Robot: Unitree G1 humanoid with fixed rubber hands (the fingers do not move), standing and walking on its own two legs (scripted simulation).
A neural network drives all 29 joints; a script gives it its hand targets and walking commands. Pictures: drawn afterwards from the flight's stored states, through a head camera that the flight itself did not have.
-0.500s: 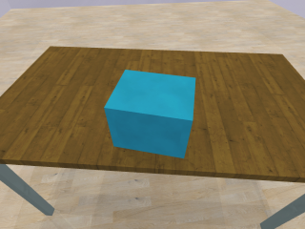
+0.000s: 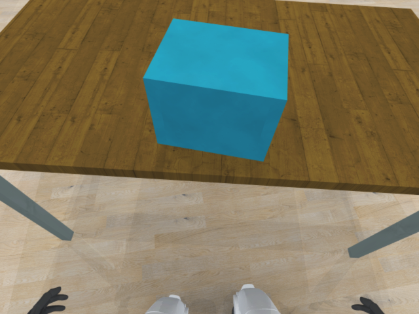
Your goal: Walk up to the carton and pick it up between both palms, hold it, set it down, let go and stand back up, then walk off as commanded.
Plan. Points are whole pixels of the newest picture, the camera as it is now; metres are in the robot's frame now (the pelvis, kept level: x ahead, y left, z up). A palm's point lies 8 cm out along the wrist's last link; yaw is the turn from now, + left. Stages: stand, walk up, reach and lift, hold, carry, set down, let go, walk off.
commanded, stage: walk off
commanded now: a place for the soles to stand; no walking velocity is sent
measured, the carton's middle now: (219, 91) +0.54 -0.01 +0.08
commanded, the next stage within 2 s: none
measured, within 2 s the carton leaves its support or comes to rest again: neither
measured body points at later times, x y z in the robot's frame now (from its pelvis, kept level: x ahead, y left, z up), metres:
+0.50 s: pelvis -0.11 -0.03 +0.01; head -0.02 -0.05 +0.45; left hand +0.01 +0.28 -0.09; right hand +0.00 -0.35 -0.11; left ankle -0.12 +0.11 -0.64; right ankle -0.10 -0.15 -0.70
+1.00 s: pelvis -0.26 -0.07 +0.00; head -0.18 -0.09 +0.44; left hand -0.15 +0.24 -0.10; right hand -0.15 -0.39 -0.12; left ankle -0.21 +0.09 -0.64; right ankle -0.21 -0.17 -0.70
